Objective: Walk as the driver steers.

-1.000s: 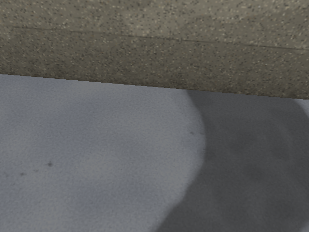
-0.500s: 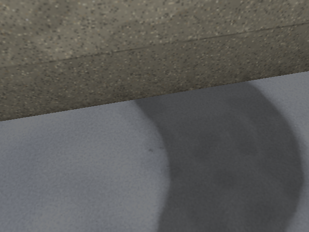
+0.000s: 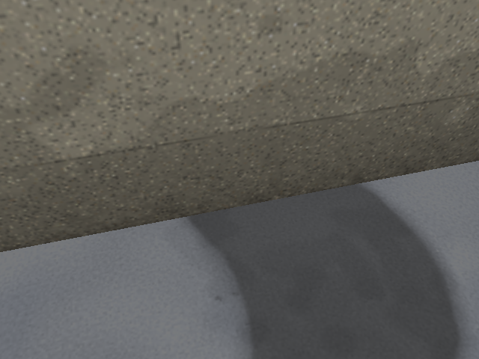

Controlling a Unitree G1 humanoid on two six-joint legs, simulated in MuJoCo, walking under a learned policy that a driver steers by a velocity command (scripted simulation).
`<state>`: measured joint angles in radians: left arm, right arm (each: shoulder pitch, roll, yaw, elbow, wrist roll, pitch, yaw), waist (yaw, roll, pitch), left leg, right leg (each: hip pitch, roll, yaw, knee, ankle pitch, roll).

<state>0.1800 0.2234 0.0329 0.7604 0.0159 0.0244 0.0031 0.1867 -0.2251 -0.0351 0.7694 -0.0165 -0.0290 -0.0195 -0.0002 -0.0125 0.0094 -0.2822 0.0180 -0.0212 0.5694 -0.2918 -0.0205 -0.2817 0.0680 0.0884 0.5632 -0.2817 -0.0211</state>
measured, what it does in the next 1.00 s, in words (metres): stands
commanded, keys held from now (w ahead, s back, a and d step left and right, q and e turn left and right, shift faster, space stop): no key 1.00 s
